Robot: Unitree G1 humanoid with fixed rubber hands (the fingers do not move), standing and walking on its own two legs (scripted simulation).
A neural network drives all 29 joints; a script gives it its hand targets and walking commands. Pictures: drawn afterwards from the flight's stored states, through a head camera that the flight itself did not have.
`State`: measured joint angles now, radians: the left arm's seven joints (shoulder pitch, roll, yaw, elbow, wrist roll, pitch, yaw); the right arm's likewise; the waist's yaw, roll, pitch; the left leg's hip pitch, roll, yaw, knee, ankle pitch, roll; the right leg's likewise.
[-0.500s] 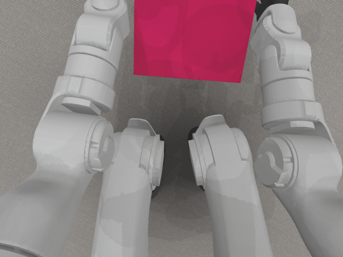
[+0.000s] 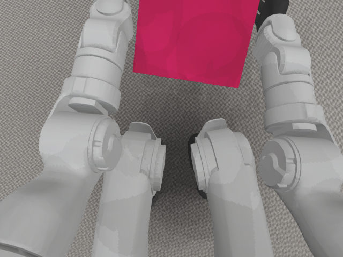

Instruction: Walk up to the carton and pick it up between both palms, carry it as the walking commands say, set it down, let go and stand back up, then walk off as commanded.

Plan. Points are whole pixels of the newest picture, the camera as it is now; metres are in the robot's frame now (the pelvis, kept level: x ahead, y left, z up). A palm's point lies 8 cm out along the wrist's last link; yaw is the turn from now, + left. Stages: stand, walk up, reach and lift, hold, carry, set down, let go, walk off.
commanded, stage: set down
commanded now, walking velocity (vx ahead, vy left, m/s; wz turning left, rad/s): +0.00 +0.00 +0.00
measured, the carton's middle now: (188, 13) +0.56 -0.03 -0.20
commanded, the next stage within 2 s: none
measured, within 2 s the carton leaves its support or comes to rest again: rests again in 0.24 s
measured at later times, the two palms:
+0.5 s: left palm (115, 0) +0.55 +0.11 -0.14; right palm (263, 21) +0.52 -0.16 -0.13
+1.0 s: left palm out of the picture +0.56 +0.11 -0.14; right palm (262, 20) +0.52 -0.16 -0.14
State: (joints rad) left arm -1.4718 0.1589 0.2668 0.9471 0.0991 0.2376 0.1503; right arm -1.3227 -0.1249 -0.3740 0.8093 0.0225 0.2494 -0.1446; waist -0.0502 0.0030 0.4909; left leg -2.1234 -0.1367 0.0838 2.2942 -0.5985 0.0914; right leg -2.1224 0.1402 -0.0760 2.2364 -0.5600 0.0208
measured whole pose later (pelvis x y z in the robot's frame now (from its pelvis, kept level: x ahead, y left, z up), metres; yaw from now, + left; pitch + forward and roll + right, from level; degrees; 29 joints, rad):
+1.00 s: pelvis +0.03 +0.00 -0.01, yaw +0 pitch +34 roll -4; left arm -1.35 0.14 0.25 1.08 0.11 0.14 0.13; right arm -1.19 -0.05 -0.48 0.88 -0.09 0.16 -0.11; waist -0.05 0.02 0.25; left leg -2.24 -0.15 0.09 2.32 -0.67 0.10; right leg -2.24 0.13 -0.08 2.27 -0.64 0.01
